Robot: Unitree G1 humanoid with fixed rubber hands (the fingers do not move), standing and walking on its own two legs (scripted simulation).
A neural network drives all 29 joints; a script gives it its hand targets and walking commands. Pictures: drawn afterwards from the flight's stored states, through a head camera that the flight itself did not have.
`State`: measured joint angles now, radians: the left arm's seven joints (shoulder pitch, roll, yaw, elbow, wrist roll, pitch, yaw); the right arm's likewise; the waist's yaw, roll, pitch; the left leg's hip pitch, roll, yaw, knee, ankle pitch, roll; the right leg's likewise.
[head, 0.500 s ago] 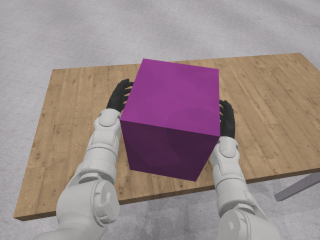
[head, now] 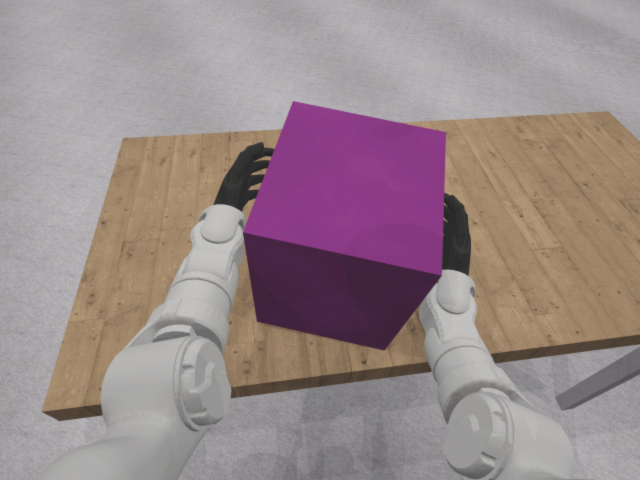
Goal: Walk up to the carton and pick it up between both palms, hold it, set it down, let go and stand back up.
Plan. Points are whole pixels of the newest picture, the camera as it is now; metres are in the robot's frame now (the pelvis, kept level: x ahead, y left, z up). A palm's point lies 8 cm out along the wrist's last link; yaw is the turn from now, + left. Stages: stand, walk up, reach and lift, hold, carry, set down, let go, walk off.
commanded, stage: reach and lift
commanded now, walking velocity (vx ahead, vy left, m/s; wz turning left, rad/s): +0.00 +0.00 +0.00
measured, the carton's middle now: (342, 235) +0.43 -0.07 +0.05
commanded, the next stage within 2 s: none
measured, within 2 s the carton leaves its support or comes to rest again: neither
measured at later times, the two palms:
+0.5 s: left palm (237, 191) +0.45 +0.07 +0.13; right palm (457, 255) +0.36 -0.20 +0.07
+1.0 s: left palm (191, 187) +0.41 +0.11 +0.19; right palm (455, 227) +0.36 -0.18 +0.14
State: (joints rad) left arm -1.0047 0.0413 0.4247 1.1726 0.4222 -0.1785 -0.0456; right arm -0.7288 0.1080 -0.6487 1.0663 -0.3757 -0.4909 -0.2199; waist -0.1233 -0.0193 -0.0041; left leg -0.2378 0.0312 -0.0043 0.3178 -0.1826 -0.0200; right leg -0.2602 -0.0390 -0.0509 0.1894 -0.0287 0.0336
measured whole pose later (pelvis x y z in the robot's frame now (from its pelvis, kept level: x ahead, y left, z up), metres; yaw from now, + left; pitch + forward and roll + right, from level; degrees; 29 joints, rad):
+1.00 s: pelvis -0.01 +0.00 +0.00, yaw +1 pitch -7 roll -1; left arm -0.91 0.00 0.32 0.76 0.32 0.33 -0.01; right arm -0.73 0.03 -0.33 0.86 -0.08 -0.01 -0.18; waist -0.10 -0.05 0.04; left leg -0.01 0.03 -0.01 0.33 -0.20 -0.01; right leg -0.04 -0.05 -0.06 0.22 -0.06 0.04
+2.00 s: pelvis -0.02 -0.01 +0.00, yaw +2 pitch -9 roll -1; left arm -0.87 0.00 0.34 0.33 0.36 0.75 -0.05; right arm -0.83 -0.05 -0.10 0.67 0.15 0.33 -0.20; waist -0.11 -0.03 0.05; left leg 0.02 0.04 -0.04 0.34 -0.20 -0.03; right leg 0.00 -0.03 -0.09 0.24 -0.08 0.02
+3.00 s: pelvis -0.03 -0.02 +0.00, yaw +2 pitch -9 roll -1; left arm -0.95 0.03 0.38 0.32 0.35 0.88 -0.06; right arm -0.94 -0.09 -0.05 0.64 0.24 0.53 -0.25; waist -0.09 0.00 -0.02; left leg -0.01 0.05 -0.05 0.36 -0.20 -0.04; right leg -0.04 -0.02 -0.09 0.27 -0.08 0.01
